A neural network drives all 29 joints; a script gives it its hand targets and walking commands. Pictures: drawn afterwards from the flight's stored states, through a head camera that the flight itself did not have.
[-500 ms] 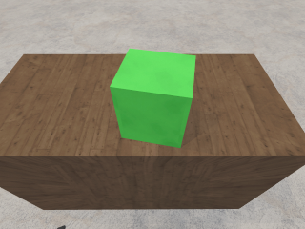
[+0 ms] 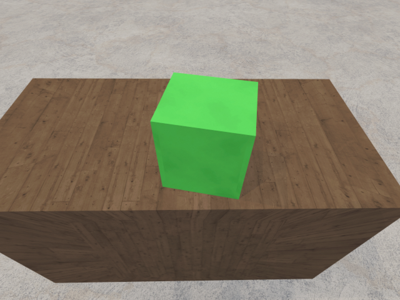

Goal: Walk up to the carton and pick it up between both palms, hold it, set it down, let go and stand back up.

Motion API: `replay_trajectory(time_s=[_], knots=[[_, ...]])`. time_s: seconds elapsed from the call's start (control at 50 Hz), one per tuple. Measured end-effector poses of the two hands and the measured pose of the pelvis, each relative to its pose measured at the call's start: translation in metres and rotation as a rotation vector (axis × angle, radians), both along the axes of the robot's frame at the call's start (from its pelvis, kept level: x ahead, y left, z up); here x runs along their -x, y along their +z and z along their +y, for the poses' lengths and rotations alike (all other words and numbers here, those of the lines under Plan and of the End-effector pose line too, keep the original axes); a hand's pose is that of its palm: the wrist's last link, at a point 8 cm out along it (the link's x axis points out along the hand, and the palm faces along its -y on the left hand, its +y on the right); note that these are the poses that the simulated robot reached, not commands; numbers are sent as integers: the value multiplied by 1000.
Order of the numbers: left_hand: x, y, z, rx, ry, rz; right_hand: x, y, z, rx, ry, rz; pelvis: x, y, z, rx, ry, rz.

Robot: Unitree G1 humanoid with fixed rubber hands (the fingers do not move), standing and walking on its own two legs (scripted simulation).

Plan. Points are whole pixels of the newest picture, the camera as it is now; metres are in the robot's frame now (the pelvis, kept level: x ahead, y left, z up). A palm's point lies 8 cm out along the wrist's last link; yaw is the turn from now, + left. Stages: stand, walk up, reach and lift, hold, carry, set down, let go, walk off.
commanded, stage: walk up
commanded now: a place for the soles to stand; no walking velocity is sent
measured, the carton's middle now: (207, 137) +0.47 +0.00 +0.04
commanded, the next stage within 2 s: reach and lift in 0.26 s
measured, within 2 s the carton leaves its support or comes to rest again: neither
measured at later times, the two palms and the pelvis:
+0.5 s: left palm (90, 287) +0.16 +0.24 -0.09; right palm out of the picture +0.15 -0.27 -0.11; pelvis -0.02 -0.02 -0.02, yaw +1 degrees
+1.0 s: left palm (68, 288) +0.15 +0.26 -0.05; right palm out of the picture +0.13 -0.20 -0.06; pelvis +0.00 -0.01 +0.01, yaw -1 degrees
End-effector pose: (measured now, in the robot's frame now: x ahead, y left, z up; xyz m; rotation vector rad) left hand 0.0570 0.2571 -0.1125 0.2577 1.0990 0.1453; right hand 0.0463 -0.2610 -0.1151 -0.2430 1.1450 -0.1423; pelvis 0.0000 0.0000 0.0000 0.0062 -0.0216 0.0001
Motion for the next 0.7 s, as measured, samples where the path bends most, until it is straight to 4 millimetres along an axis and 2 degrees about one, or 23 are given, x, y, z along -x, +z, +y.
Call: replay_trajectory(time_s=[0.14,0.3,0.34,0.4,0.46,0.5,0.54,0.58,0.7], knots=[[6,0,-1,-6,4,20,2,-3,-1,-6,-5,11,-1,0,-2,0,-2,0],[4,-3,-5,-1,13,50,3,-7,-4,-4,-2,22,1,-1,-6,4,-1,13],[-9,-12,-1,-12,28,120,-14,-16,-7,-10,14,8,10,-9,-8,5,11,26],[-48,-15,1,-25,38,114,-57,-19,-10,-23,37,-89,22,-22,-14,-2,9,28],[-90,3,-11,-20,5,10,-93,-6,-9,-38,43,-206,23,-24,-19,16,8,9],[-108,18,-21,-7,-23,-60,-105,8,-8,-45,32,-267,20,-19,-23,17,9,-19],[-116,29,-28,7,-41,-100,-107,22,-7,-36,24,-303,15,-13,-27,10,11,-40],[-116,34,-32,19,-47,-110,-105,32,-6,-20,15,-322,10,-7,-31,4,11,-59],[-92,32,-24,35,-18,-82,-83,40,4,-14,-27,-312,5,0,-33,-1,-1,-87]])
